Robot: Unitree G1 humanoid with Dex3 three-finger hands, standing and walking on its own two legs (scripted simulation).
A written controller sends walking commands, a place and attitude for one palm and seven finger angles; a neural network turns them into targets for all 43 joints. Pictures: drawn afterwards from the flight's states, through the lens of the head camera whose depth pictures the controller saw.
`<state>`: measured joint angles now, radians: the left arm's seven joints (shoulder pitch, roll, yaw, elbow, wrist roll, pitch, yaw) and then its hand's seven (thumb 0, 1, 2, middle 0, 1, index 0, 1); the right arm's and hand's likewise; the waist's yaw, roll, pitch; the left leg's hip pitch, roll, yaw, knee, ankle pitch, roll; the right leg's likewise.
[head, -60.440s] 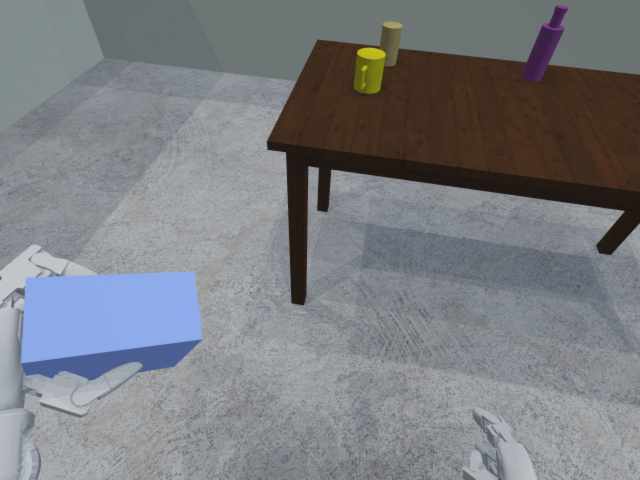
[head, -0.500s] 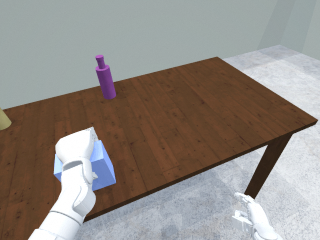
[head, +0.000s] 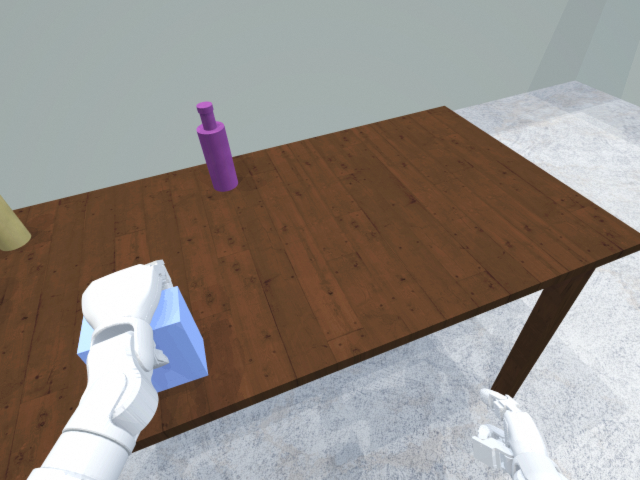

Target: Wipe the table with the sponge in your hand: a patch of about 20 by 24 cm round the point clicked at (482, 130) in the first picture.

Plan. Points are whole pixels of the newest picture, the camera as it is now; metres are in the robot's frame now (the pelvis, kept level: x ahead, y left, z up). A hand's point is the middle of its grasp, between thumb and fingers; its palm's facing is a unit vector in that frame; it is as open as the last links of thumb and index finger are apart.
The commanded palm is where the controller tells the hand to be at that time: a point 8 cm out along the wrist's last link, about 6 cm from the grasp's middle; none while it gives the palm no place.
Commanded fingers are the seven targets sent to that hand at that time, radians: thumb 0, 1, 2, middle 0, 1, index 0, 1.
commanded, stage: wipe forward along the middle lane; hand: left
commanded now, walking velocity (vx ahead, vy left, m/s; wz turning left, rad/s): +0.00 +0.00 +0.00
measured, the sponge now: (155, 355) +0.27 +0.28 +0.00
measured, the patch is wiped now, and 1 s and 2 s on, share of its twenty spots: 1.00 1.00 1.00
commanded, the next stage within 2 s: slide back across to the first lane in 1.50 s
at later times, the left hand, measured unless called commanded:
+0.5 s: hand (147, 299) +0.32 +0.29 +0.06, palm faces -0.09 -0.05 -0.99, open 10.4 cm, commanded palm +0.30 +0.31 +0.10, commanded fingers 0.00 0.10 1.30 -1.20 -1.60 -1.20 -1.60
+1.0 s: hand (136, 276) +0.36 +0.33 +0.06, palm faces -0.11 -0.03 -0.99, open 10.4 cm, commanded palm +0.35 +0.33 +0.10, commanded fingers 0.00 0.10 1.30 -1.20 -1.60 -1.20 -1.60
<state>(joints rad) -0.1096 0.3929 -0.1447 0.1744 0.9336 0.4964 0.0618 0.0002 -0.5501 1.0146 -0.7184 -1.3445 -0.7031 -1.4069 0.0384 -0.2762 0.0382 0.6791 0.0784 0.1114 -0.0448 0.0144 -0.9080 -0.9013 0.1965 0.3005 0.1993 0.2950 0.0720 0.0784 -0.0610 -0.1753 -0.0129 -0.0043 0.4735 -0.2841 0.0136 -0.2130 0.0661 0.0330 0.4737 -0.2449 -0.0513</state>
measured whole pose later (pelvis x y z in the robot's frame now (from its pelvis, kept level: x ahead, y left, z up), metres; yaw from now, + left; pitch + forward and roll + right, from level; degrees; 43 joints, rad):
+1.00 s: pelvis -0.04 -0.01 -0.01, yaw -1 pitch +9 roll +0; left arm -0.68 0.61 0.08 1.05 1.03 0.10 0.13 0.01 -0.61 1.04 -0.79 -1.29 -0.77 -1.36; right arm 0.26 -0.30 -0.01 0.73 0.08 0.07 -0.05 0.01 -0.91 -0.90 0.20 0.30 0.20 0.29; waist -0.04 0.06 -0.11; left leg -0.52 0.01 -0.03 0.63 -0.28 0.02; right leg -0.53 0.10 0.02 0.57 -0.20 -0.07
